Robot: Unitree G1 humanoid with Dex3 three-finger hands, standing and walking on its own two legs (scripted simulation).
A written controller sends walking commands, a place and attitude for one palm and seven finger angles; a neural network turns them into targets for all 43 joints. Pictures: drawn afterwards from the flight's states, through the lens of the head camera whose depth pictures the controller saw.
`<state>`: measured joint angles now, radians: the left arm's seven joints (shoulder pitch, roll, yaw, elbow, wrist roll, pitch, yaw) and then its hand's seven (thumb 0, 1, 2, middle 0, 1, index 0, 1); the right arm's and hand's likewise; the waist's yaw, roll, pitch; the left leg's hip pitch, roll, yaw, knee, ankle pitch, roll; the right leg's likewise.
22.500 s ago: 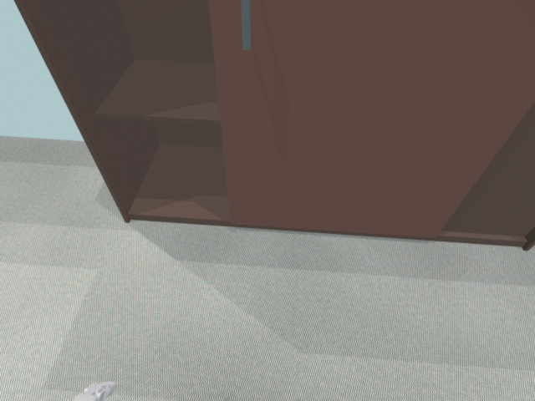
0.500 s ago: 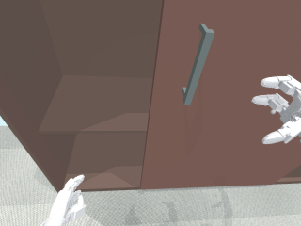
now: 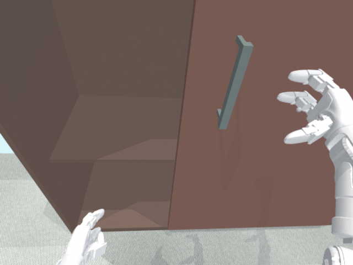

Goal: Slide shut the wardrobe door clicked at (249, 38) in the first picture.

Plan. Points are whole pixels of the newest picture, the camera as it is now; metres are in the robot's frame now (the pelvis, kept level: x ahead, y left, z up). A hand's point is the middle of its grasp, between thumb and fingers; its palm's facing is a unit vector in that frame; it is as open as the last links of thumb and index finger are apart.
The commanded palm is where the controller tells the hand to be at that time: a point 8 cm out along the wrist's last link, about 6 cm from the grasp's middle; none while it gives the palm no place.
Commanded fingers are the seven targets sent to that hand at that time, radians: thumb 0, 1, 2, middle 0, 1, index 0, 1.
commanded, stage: move the hooked fingers beside the handle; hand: right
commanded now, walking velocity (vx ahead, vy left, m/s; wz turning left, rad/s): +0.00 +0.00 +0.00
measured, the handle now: (230, 86) +0.46 -0.09 +0.22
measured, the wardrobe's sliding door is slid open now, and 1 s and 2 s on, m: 0.49 0.49 0.49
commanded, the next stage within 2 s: none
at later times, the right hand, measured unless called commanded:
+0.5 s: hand (263, 104) +0.41 -0.16 +0.21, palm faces -0.08 +1.00 -0.04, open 14.0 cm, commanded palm +0.39 -0.22 +0.23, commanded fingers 0.00 0.50 -0.30 0.30 1.20 0.30 1.20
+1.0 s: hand (265, 89) +0.40 -0.14 +0.25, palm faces -0.07 +1.00 -0.03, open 14.0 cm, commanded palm +0.39 -0.21 +0.22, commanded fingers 0.00 0.50 -0.30 0.30 1.20 0.30 1.20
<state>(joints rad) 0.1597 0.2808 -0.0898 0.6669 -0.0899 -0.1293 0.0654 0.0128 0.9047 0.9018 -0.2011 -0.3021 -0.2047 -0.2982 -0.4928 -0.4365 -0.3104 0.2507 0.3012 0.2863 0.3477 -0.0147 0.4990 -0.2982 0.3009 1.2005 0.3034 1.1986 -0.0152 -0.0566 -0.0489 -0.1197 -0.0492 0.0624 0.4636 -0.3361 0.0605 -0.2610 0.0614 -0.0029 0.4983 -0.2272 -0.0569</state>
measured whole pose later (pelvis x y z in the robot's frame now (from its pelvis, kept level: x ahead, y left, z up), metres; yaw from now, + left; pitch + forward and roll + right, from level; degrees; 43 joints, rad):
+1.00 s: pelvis +0.00 +0.01 +0.00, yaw +1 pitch -1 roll +0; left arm 0.20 0.28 -0.06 0.71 -0.08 -0.10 0.06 0.01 0.91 0.90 -0.20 -0.30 -0.20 -0.30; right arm -0.67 -0.34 -0.22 0.42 0.24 0.19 0.20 -0.02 0.50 -0.30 0.30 1.20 0.30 1.20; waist 0.01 -0.05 -0.03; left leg -0.10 -0.06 0.05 0.42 -0.31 0.07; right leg -0.23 0.05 -0.01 0.45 -0.20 -0.05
